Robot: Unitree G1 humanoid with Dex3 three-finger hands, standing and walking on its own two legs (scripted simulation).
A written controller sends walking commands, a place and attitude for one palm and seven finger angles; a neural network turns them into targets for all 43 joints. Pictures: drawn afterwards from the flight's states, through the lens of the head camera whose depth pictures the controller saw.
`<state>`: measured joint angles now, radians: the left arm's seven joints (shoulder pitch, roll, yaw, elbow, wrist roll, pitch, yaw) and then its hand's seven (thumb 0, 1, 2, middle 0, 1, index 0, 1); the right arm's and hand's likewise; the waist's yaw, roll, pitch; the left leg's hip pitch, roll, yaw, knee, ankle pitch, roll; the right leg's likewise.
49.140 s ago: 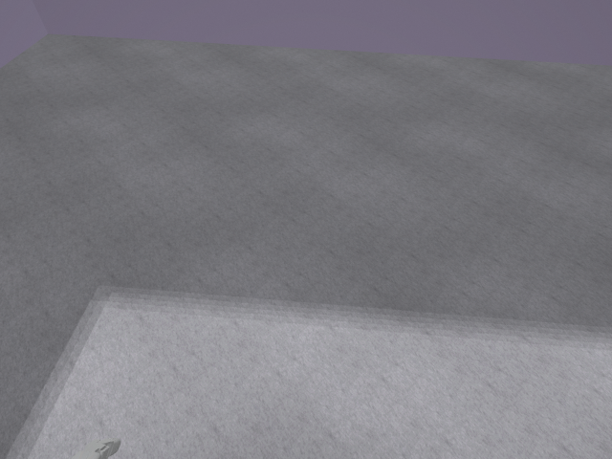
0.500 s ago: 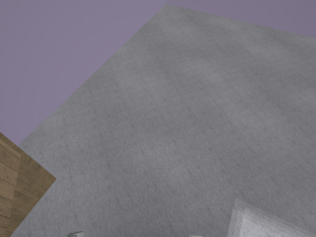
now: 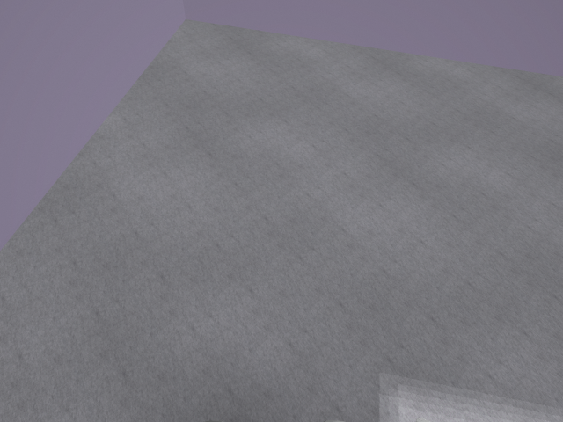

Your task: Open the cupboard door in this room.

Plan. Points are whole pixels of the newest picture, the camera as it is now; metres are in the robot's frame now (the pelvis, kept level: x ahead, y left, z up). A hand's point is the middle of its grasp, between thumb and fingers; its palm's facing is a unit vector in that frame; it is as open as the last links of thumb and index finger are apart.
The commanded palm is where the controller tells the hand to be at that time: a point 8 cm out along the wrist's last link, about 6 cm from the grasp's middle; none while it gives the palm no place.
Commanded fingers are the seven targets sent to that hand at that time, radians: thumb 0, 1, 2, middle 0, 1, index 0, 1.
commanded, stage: walk to a spot facing it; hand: left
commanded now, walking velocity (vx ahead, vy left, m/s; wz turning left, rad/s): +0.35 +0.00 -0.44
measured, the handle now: out of the picture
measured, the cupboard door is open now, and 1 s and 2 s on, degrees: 40 40 40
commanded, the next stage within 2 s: turn to face it in 0.66 s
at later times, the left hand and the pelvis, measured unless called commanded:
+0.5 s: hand (250, 287) +0.36 +0.08 -0.15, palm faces -0.16 -0.96 -0.22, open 7.2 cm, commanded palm none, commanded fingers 0.00 0.90 0.90 -0.20 -0.30 -0.20 -0.30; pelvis +0.24 -0.09 +0.01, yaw -11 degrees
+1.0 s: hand (281, 207) +0.58 +0.04 -0.17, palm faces -0.13 -0.97 -0.22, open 7.3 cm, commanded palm none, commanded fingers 0.00 0.90 0.90 -0.20 -0.30 -0.20 -0.30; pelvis +0.48 -0.14 +0.00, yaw -9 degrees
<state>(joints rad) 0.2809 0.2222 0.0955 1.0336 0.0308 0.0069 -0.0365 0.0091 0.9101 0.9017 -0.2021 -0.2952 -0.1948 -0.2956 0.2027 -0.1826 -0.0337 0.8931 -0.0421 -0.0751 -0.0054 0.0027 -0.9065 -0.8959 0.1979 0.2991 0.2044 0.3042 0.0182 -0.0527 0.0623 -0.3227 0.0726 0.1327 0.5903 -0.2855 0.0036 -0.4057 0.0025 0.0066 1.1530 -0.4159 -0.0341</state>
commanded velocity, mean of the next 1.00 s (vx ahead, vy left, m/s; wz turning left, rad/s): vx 0.25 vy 0.00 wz -0.01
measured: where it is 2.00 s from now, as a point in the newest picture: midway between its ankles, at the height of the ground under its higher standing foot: (333, 301)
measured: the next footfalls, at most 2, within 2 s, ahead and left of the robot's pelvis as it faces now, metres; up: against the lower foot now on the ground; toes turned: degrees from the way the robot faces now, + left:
right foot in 0.30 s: +0.24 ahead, -0.16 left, +0.00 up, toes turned -16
left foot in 0.70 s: +0.52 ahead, +0.00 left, +0.00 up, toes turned -5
